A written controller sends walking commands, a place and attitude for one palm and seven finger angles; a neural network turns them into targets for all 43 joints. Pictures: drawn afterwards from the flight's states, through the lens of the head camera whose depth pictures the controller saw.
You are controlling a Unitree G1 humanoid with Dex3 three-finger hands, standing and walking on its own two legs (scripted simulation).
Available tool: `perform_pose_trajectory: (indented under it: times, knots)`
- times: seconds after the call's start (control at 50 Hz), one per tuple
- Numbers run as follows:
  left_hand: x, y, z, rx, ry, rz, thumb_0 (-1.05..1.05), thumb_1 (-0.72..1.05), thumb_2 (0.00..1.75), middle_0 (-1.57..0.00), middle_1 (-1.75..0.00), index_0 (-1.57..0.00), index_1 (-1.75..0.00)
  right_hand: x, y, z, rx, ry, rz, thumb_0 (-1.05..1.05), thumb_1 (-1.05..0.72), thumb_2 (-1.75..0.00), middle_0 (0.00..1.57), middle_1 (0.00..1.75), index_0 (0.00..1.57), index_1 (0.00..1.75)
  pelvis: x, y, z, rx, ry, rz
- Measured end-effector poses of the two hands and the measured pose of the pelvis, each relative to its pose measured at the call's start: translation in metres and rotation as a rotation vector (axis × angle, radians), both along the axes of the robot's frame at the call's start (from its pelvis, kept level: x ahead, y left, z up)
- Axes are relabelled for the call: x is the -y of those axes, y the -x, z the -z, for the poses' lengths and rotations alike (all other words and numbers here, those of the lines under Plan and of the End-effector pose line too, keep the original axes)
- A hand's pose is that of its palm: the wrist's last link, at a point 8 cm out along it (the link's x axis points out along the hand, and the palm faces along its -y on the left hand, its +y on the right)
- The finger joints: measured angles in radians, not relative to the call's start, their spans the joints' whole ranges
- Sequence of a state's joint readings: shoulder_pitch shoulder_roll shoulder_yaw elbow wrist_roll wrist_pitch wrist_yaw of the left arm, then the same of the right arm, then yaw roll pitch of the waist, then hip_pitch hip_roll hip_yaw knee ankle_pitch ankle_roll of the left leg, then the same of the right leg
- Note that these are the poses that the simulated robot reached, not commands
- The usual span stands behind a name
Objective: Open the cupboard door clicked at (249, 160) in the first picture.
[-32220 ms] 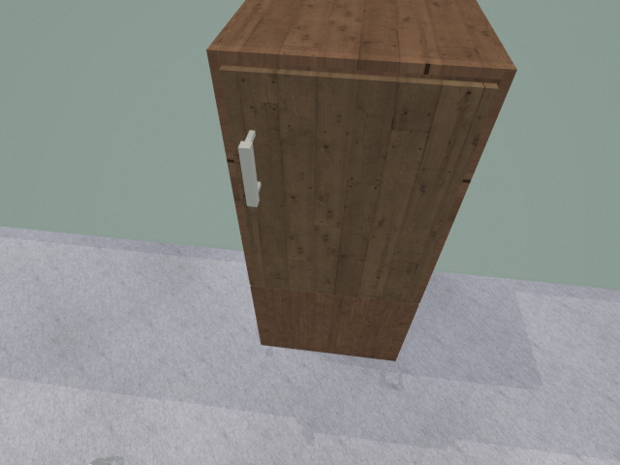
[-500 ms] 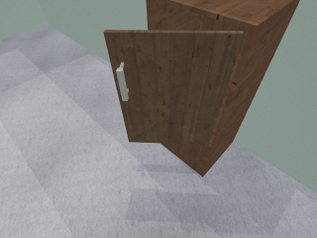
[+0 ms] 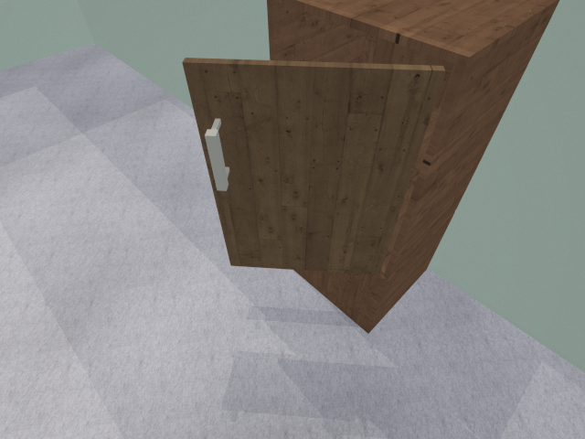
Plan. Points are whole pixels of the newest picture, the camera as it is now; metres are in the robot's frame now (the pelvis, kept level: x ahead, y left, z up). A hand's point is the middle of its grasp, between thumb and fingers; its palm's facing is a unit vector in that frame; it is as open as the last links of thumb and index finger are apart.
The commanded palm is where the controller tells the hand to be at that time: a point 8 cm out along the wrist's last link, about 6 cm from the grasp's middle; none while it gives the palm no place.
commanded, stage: shuffle to correct the standing spot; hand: left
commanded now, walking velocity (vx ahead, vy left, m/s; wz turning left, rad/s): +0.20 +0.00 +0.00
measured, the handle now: (219, 155) +0.60 +0.18 +0.05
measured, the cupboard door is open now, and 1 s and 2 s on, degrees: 41 41 41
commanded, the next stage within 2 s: come to a stop and stand still in 0.08 s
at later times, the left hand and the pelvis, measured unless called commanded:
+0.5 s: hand out of the picture +0.07 +0.18 -0.18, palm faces +0.03 -0.98 -0.22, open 7.3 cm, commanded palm none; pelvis +0.07 +0.01 +0.00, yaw -1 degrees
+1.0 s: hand out of the picture +0.05 +0.22 -0.17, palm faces -0.01 -0.97 -0.24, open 7.4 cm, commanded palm none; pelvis +0.01 +0.04 -0.01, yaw -2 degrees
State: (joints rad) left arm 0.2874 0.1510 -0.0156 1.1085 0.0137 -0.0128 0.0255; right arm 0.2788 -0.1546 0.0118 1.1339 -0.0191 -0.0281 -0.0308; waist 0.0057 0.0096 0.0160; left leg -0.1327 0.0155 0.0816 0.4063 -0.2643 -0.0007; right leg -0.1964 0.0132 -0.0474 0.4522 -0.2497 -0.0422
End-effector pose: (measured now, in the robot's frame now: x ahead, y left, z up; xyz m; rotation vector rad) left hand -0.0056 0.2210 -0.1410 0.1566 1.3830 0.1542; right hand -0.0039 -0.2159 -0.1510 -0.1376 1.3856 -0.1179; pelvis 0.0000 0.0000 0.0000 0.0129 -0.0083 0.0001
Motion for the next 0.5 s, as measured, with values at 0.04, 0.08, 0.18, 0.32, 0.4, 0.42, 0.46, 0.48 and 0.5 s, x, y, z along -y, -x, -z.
perform_pose_trajectory:
  times: [0.04,0.08,0.18,0.32,0.4,0.42,0.46,0.48,0.5]
  knots:
    - [0.003,0.002,0.003,-0.007,0.010,-0.010,0.01,0.92,0.90,-0.20,-0.30,-0.20,-0.30,0.002,-0.001,0.001,-0.008,0.003,-0.004,0.00,-0.91,-0.90,0.20,0.30,0.19,0.30,0.001,-0.003,0.002,0.000,0.002,-0.001]
    - [0.006,0.004,0.006,-0.016,0.022,-0.024,0.01,0.91,0.90,-0.20,-0.30,-0.20,-0.30,0.004,-0.001,0.002,-0.019,0.008,-0.006,0.00,-0.91,-0.90,0.20,0.30,0.19,0.30,0.002,-0.008,0.004,-0.002,0.007,-0.003]
    - [0.009,0.008,0.016,-0.047,0.057,-0.070,0.00,0.91,0.90,-0.20,-0.30,-0.20,-0.30,0.003,-0.007,0.001,-0.050,0.031,-0.007,0.00,-0.91,-0.90,0.20,0.30,0.19,0.30,-0.003,-0.025,0.009,-0.012,0.030,-0.016]
    - [0.003,-0.010,0.022,-0.117,0.064,-0.051,0.01,0.91,0.90,-0.20,-0.30,-0.20,-0.30,-0.013,-0.019,0.000,-0.053,0.043,0.031,0.00,-0.91,-0.90,0.20,0.30,0.19,0.30,-0.011,-0.053,0.012,-0.010,0.005,0.011]
    - [0.000,-0.043,0.017,-0.065,0.033,-0.045,0.01,0.91,0.90,-0.20,-0.30,-0.20,-0.30,-0.023,-0.023,0.003,-0.095,0.013,0.056,0.00,-0.91,-0.90,0.20,0.30,0.19,0.30,-0.008,-0.064,0.010,-0.005,0.001,0.007]
    - [-0.001,-0.051,0.014,-0.048,0.025,-0.041,0.01,0.91,0.90,-0.20,-0.30,-0.20,-0.30,-0.024,-0.026,0.003,-0.099,0.007,0.063,0.00,-0.91,-0.90,0.20,0.30,0.19,0.30,-0.008,-0.065,0.008,-0.008,-0.001,0.008]
    - [-0.005,-0.064,0.008,-0.027,0.001,-0.026,0.01,0.92,0.90,-0.20,-0.30,-0.20,-0.30,-0.026,-0.034,0.001,-0.091,-0.003,0.076,0.00,-0.91,-0.90,0.20,0.30,0.20,0.30,-0.006,-0.067,0.004,-0.016,-0.004,0.010]
    - [-0.008,-0.070,0.005,-0.018,-0.010,-0.021,0.01,0.92,0.90,-0.20,-0.30,-0.20,-0.30,-0.026,-0.039,0.000,-0.082,-0.007,0.081,0.00,-0.91,-0.90,0.20,0.30,0.20,0.30,-0.006,-0.067,0.003,-0.020,-0.005,0.010]
    - [-0.010,-0.074,0.003,-0.007,-0.018,-0.016,0.01,0.93,0.90,-0.20,-0.30,-0.20,-0.30,-0.025,-0.043,-0.001,-0.074,-0.006,0.081,0.00,-0.91,-0.90,0.20,0.30,0.20,0.30,-0.005,-0.067,0.001,-0.022,-0.006,0.010]
